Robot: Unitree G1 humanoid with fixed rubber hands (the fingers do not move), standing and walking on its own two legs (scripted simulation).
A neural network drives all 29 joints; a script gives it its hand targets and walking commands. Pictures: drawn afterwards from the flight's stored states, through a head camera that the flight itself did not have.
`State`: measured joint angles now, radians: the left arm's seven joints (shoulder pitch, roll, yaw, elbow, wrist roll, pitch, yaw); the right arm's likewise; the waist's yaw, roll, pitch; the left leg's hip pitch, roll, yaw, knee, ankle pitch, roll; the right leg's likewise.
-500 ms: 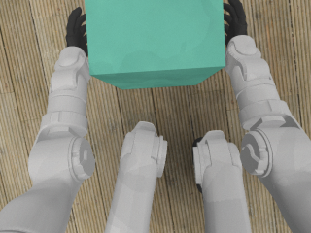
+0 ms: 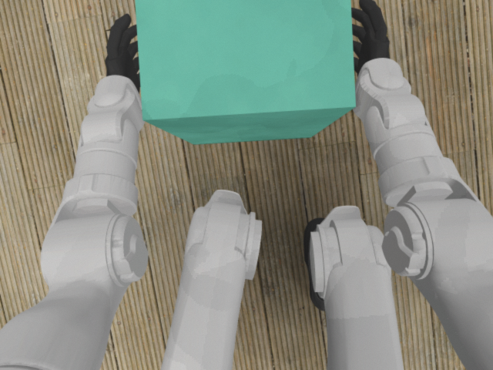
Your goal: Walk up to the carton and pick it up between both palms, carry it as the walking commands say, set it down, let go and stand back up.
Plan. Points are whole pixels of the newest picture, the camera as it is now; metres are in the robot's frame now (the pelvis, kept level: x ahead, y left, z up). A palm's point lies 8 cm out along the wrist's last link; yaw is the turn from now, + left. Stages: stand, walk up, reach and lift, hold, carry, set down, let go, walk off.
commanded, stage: set down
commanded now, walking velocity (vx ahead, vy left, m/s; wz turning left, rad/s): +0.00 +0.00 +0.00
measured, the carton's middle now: (248, 87) +0.49 +0.09 -0.23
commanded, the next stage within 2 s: none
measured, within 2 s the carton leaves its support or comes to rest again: rests again in 0.82 s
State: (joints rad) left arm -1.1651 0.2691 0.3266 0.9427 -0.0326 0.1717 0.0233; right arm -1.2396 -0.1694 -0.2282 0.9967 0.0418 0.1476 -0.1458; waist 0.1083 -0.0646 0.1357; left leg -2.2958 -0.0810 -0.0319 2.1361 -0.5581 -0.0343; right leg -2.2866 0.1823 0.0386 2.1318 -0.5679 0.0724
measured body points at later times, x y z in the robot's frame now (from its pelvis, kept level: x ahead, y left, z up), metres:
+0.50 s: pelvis -0.01 +0.00 -0.01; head +0.33 +0.04 +0.29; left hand +0.48 +0.27 -0.16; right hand +0.54 -0.08 -0.16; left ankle +0.11 +0.12 -0.35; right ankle +0.11 -0.11 -0.35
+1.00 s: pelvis -0.01 +0.00 +0.00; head +0.35 +0.03 +0.27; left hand +0.47 +0.28 -0.18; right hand +0.53 -0.08 -0.18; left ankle +0.11 +0.12 -0.35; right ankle +0.11 -0.11 -0.35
